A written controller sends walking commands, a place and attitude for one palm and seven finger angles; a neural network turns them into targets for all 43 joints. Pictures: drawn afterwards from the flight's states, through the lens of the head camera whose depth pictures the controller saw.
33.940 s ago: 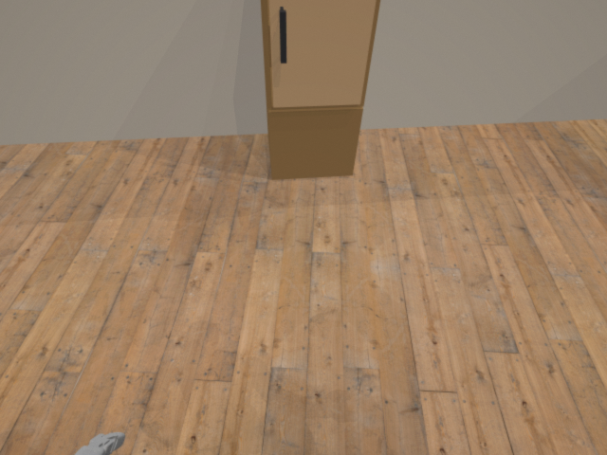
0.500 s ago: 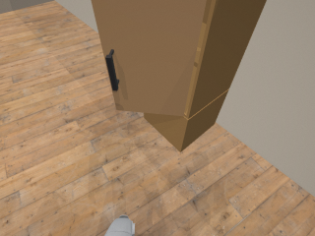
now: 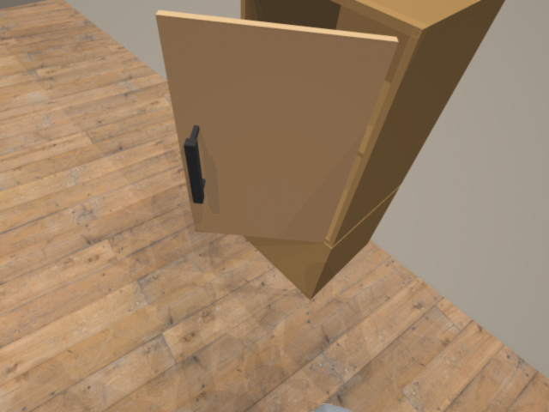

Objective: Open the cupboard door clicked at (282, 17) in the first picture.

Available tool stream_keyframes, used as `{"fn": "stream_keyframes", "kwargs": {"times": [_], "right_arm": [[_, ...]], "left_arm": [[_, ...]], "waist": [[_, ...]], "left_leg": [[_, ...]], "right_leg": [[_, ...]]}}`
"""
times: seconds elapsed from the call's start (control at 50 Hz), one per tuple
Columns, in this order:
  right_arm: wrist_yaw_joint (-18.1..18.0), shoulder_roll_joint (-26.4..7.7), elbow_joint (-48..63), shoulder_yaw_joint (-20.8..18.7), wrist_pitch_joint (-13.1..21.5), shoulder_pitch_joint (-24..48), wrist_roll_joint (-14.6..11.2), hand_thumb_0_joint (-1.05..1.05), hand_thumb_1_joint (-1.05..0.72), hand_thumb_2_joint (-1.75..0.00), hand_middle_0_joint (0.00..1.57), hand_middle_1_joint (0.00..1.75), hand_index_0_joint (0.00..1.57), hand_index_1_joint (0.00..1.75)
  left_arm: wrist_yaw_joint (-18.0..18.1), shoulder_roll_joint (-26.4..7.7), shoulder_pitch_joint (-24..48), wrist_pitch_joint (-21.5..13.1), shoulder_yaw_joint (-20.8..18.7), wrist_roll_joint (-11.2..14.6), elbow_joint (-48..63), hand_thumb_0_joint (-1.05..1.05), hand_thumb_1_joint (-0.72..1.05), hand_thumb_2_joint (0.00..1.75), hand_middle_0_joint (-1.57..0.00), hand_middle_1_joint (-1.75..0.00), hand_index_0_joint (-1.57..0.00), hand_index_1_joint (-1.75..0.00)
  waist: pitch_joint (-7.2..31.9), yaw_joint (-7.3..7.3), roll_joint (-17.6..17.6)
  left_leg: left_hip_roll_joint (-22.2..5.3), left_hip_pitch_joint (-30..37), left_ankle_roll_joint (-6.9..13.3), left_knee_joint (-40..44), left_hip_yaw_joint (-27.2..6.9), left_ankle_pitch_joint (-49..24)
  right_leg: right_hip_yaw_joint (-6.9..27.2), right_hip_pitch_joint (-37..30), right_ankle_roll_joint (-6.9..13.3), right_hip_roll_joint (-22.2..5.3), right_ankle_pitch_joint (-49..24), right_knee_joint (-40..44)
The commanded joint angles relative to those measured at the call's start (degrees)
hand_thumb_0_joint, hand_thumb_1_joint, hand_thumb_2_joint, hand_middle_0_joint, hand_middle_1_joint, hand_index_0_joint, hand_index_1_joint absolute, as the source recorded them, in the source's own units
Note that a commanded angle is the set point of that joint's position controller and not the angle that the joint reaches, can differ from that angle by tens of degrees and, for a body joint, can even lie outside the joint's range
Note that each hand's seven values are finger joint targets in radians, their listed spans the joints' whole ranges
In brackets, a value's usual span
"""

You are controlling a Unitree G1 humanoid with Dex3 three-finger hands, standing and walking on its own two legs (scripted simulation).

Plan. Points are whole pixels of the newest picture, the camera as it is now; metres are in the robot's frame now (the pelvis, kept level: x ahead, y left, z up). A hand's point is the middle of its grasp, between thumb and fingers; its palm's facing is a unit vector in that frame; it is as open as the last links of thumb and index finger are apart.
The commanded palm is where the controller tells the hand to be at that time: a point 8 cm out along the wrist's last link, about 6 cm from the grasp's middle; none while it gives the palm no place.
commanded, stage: come to a stop and stand still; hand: left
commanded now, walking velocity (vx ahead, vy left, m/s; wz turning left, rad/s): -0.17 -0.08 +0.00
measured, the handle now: (197, 166) +0.58 +0.20 -0.05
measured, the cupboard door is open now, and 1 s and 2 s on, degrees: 43 43 43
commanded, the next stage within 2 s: look again from close up in 0.86 s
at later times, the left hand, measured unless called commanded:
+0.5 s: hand out of the picture +0.03 +0.13 -0.16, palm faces +0.05 -0.97 -0.24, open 7.3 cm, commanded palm none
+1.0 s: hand out of the picture -0.01 +0.14 -0.18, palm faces +0.01 -0.98 -0.19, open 7.4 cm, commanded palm none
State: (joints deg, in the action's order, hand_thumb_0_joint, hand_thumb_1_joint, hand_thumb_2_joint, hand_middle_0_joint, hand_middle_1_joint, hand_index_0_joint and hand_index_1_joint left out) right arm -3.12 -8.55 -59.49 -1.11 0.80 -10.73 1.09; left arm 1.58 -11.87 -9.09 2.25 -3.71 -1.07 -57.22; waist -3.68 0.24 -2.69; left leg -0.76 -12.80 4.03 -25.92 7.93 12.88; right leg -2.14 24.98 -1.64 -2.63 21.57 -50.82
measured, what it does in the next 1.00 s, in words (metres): steps on the spot: right foot, then left foot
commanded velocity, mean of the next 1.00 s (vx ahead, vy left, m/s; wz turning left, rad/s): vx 0.01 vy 0.03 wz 0.00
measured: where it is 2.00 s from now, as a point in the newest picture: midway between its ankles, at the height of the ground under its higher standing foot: outside the picture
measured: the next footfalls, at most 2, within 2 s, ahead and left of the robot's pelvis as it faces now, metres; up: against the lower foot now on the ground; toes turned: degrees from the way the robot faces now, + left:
right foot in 0.22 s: +0.00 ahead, -0.17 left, +0.00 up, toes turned -4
left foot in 0.64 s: +0.00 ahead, +0.09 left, +0.00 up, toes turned +2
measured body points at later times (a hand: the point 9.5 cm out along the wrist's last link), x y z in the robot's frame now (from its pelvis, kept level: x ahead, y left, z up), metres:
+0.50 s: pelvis -0.02 -0.06 +0.00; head +0.00 -0.07 +0.45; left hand +0.03 +0.18 -0.14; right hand +0.01 -0.31 -0.16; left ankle -0.04 +0.08 -0.70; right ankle -0.04 -0.16 -0.74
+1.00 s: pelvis -0.02 -0.04 -0.01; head +0.01 -0.04 +0.44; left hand -0.01 +0.19 -0.16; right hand -0.01 -0.27 -0.16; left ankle -0.04 +0.09 -0.74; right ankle -0.04 -0.14 -0.74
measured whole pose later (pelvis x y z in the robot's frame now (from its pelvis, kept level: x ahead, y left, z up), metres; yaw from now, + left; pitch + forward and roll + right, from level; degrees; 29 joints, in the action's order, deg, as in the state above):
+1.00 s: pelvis -0.02 -0.04 -0.01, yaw +0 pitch +0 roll +1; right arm -1.7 -9.9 -60.8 -0.5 -0.4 -15.4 1.2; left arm 0.6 -9.6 -15.9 0.5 -0.5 -0.9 -61.4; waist -2.3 -0.4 -0.5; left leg -1.1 -11.0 -1.1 -28.1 1.0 16.7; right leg -2.3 12.0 1.3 -0.3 17.7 -29.9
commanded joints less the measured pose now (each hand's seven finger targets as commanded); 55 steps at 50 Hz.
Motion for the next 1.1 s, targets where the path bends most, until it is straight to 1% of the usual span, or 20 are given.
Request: {"fn": "stream_keyframes", "kwargs": {"times": [0.0,0.1,0.16,0.18,0.2,0.22,0.24,0.3,0.46,0.56,0.58,0.62,0.64,0.74,0.86,0.92,0.94,0.96,1.04,1.08], "right_arm": [[-0.74,-10.51,1.48,-3.03,-0.67,-5.03,0.51,0.00,-0.90,-0.90,0.20,0.30,0.20,0.30],[-0.28,-12.16,1.13,-3.76,-1.05,-6.86,0.74,0.00,-0.90,-0.90,0.20,0.30,0.20,0.30],[0.44,-12.20,0.97,-4.10,-1.33,-7.21,0.03,0.00,-0.90,-0.90,0.20,0.30,0.20,0.30],[0.91,-10.71,1.27,-4.03,-1.42,-7.63,-0.51,0.00,-0.90,-0.90,0.20,0.30,0.20,0.30],[1.28,-7.24,2.44,-3.38,-1.68,-7.13,-0.90,0.00,-0.90,-0.90,0.20,0.30,0.20,0.30],[1.48,-6.40,3.46,-2.79,-2.43,-4.69,-0.93,0.00,-0.90,-0.90,0.20,0.30,0.20,0.30],[1.56,-5.85,3.50,-2.86,-3.13,-4.45,-0.81,0.00,-0.90,-0.90,0.20,0.30,0.20,0.30],[1.53,-6.48,1.55,-2.68,-3.66,-3.75,-0.64,0.00,-0.90,-0.90,0.20,0.30,0.20,0.30],[2.79,-6.38,2.93,-2.88,-3.51,-0.95,-0.54,0.00,-0.90,-0.90,0.20,0.30,0.20,0.30],[2.73,-5.12,1.66,-2.42,-2.04,-5.81,-0.47,0.00,-0.90,-0.90,0.20,0.30,0.20,0.30],[2.49,-6.21,1.08,-2.39,-1.30,-7.61,-0.41,0.00,-0.90,-0.90,0.20,0.30,0.20,0.30],[1.85,-12.57,1.82,-3.15,-0.78,-7.86,0.45,0.00,-0.90,-0.90,0.20,0.30,0.20,0.30],[1.64,-12.35,2.40,-2.94,-1.01,-6.11,0.63,0.00,-0.90,-0.90,0.20,0.30,0.20,0.30],[0.89,-9.76,2.16,-1.67,0.21,-5.02,0.73,0.00,-0.90,-0.90,0.20,0.30,0.20,0.30],[0.43,-9.56,0.77,-1.80,0.18,-4.54,-0.08,0.00,-0.90,-0.90,0.20,0.30,0.20,0.30],[1.04,-5.01,0.10,-0.64,0.27,-6.00,-0.53,0.00,-0.90,-0.90,0.20,0.30,0.20,0.30],[1.64,-9.26,5.22,-0.29,0.16,-4.04,0.70,0.00,-0.90,-0.90,0.20,0.30,0.20,0.30],[1.37,-8.59,4.86,-1.09,0.84,-3.97,0.92,0.00,-0.90,-0.90,0.20,0.30,0.20,0.30],[1.09,-5.18,3.56,-0.41,1.15,-8.06,0.28,0.00,-0.90,-0.90,0.20,0.30,0.20,0.30],[0.88,-5.56,3.21,-0.86,1.25,-8.38,-0.16,0.00,-0.90,-0.90,0.20,0.30,0.20,0.30]], "left_arm": [[-0.21,-2.47,-4.75,1.20,-0.58,-0.27,2.83,0.00,0.90,0.90,-0.20,-0.30,-0.20,-0.30],[-0.17,-2.45,-1.98,0.45,0.11,0.17,5.04,0.00,0.90,0.90,-0.20,-0.30,-0.20,-0.30],[-0.09,-3.45,-5.65,-0.90,0.00,0.19,4.14,0.00,0.90,0.90,-0.20,-0.30,-0.20,-0.30],[0.18,-6.05,-6.96,-1.51,-0.35,0.00,3.69,0.00,0.90,0.90,-0.20,-0.30,-0.20,-0.30],[0.69,-10.01,-7.17,-2.05,-0.96,-0.39,3.33,0.00,0.90,0.90,-0.20,-0.30,-0.20,-0.30],[0.70,-10.97,-6.88,-2.39,-0.50,-0.11,3.10,0.00,0.90,0.90,-0.20,-0.30,-0.20,-0.30],[0.83,-10.14,-5.40,-2.51,-0.05,-0.15,3.31,0.00,0.90,0.90,-0.20,-0.30,-0.20,-0.30],[1.25,-8.61,-3.91,-2.84,0.23,0.27,2.37,0.00,0.90,0.90,-0.20,-0.30,-0.20,-0.30],[1.00,-9.95,-6.97,-2.82,-1.16,-0.36,1.07,0.00,0.90,0.90,-0.20,-0.30,-0.20,-0.30],[0.43,-9.33,-3.96,-2.48,-0.98,-0.24,0.59,0.00,0.90,0.90,-0.20,-0.30,-0.20,-0.30],[0.16,-7.51,-3.84,-2.31,-0.52,0.19,0.83,0.00,0.90,0.90,-0.20,-0.30,-0.20,-0.30],[-0.39,-2.11,-5.68,-1.78,0.83,0.61,0.95,0.00,0.90,0.90,-0.20,-0.30,-0.20,-0.30],[-0.64,-2.11,-4.22,-1.77,1.12,0.15,1.11,0.00,0.90,0.90,-0.20,-0.30,-0.20,-0.30],[-1.72,-2.62,-5.12,-1.97,1.36,-0.25,-1.18,0.00,0.90,0.90,-0.20,-0.30,-0.20,-0.30],[-1.57,-2.09,-10.95,-2.60,1.30,0.16,-3.60,0.00,0.90,0.90,-0.20,-0.30,-0.20,-0.30],[-0.94,-6.51,-10.45,-3.49,1.26,0.41,-4.55,0.00,0.90,0.90,-0.20,-0.30,-0.20,-0.30],[0.04,-10.27,-8.76,-2.96,2.66,-0.57,-0.07,0.00,0.90,0.90,-0.20,-0.30,-0.20,-0.30],[0.45,-5.90,-11.15,-2.96,1.99,0.03,0.34,0.00,0.90,0.90,-0.20,-0.30,-0.20,-0.30],[0.76,-5.29,-12.60,-4.37,1.94,-0.03,0.32,0.00,0.90,0.90,-0.20,-0.30,-0.20,-0.30],[1.28,-5.59,-13.55,-4.83,1.38,0.10,-0.06,0.00,0.90,0.90,-0.20,-0.30,-0.20,-0.30]], "waist": [[3.86,-0.49,12.30],[7.30,-1.55,13.67],[10.40,0.11,10.29],[11.75,0.25,4.96],[11.46,0.06,-7.81],[9.98,1.22,-9.84],[9.64,0.76,-5.67],[5.75,0.14,-8.38],[1.87,2.45,-7.29],[2.28,-0.82,-6.61],[3.25,-1.41,-2.23],[3.96,-1.21,14.11],[1.50,-0.98,10.94],[-2.21,-1.24,11.00],[1.41,1.18,5.52],[2.34,-0.67,-2.38],[-3.52,-2.72,5.76],[4.61,0.41,3.59],[7.62,-0.58,-6.25],[7.84,-0.51,-4.16]], "left_leg": [[-18.82,3.02,6.09,4.97,-11.93,-41.88],[-18.24,7.94,5.41,2.37,-13.62,-43.17],[-14.35,7.48,1.74,-2.55,-11.21,-36.32],[-10.87,3.06,-1.56,-6.16,-8.05,-24.90],[-4.24,-7.07,-5.15,-11.73,-2.98,-1.97],[-0.36,-9.37,-6.32,-19.87,-4.38,20.76],[-0.65,-9.03,-6.28,-24.67,-7.27,21.45],[-0.97,-13.85,-7.41,-29.59,-8.33,17.05],[0.06,-10.72,-7.61,-19.73,-7.45,13.28],[1.97,5.68,-6.35,0.71,-4.89,1.45],[-0.10,10.55,-5.48,4.44,-6.72,-1.26],[-15.02,6.03,1.42,12.24,-24.05,5.61],[-16.92,-0.95,3.89,15.31,-25.50,13.64],[-14.31,0.93,4.75,15.52,-22.12,5.11],[-9.22,-0.44,0.81,4.94,-13.75,-8.28],[-1.36,-0.73,-4.39,0.44,-6.58,1.13],[-1.80,-0.57,-3.61,2.56,-9.70,-2.48],[-4.95,-1.39,-2.59,-0.51,-11.24,3.38],[-2.26,-3.14,-2.82,-6.07,-7.30,-4.09],[-2.11,-4.64,-2.89,-6.10,-6.71,-4.35]], "right_leg": [[2.04,-0.53,0.50,0.64,2.77,-4.06],[0.56,-4.70,1.25,1.01,3.15,9.04],[-0.56,-14.35,1.55,1.15,-12.32,27.03],[3.52,-20.50,2.38,-3.28,-26.05,30.39],[13.83,-25.66,6.63,-13.77,-45.27,28.42],[15.28,-22.00,12.36,-20.67,-55.70,28.74],[11.95,-20.37,13.98,-20.36,-55.31,28.72],[9.18,-23.32,11.59,-15.35,-60.37,26.85],[13.22,-19.67,11.89,-16.34,-33.84,31.92],[10.31,-9.39,7.49,-11.56,-16.17,29.78],[8.11,-6.04,5.35,-8.29,-9.85,26.86],[-0.66,-4.22,0.75,-0.53,3.85,17.38],[-0.02,-6.90,1.02,-0.47,5.47,12.85],[2.15,-2.47,2.03,-0.86,3.92,5.72],[1.24,-16.11,1.40,0.67,-9.04,27.30],[10.77,-16.32,5.91,-9.20,-16.76,33.43],[5.87,-10.38,4.21,-3.05,-5.84,27.31],[5.57,-10.17,3.75,-2.39,2.44,25.89],[8.78,-17.98,5.40,-5.76,-25.38,27.72],[7.26,-22.77,5.69,-6.63,-47.36,23.51]]}}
